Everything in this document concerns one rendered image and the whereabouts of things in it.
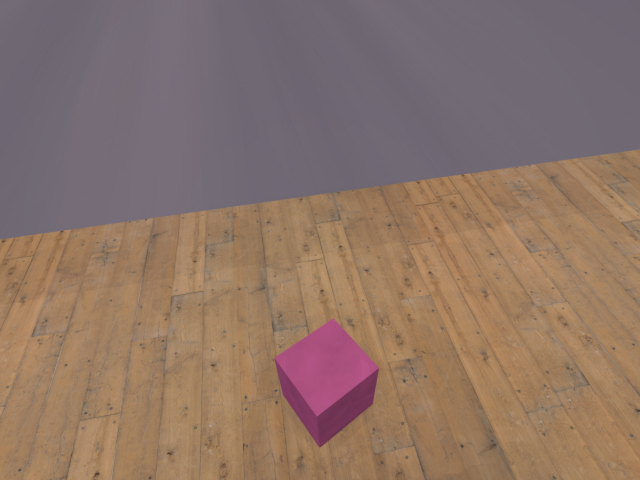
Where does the carton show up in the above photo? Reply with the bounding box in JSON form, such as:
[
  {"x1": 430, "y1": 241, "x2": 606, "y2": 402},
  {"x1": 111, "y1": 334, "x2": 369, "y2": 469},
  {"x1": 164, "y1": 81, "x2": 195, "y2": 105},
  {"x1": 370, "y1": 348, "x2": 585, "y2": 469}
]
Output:
[{"x1": 274, "y1": 318, "x2": 379, "y2": 447}]

